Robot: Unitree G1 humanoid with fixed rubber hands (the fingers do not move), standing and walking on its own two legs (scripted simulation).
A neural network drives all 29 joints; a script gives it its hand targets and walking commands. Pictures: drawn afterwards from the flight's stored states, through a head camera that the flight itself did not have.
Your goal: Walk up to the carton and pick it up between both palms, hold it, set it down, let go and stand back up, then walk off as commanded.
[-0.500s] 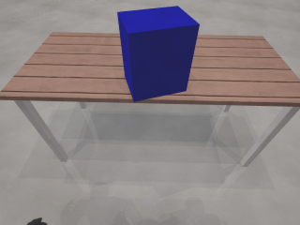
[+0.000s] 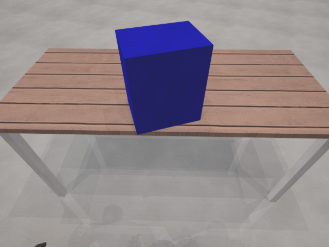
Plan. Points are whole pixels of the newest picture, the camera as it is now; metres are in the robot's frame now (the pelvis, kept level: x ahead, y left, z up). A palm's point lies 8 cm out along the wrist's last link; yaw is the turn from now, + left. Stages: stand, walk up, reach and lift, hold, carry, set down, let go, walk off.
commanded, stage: walk up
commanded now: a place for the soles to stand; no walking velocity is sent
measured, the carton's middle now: (161, 79) +0.65 +0.04 +0.08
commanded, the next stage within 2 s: none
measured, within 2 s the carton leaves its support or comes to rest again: neither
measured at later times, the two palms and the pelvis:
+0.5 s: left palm (57, 235) +0.19 +0.28 -0.07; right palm out of the picture +0.16 -0.36 -0.11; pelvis +0.09 -0.05 -0.01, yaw +0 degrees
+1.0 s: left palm (58, 229) +0.20 +0.29 -0.09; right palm (303, 235) +0.22 -0.34 -0.10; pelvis +0.13 -0.03 -0.01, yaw +1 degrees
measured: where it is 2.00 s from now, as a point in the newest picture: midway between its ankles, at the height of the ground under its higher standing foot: outside the picture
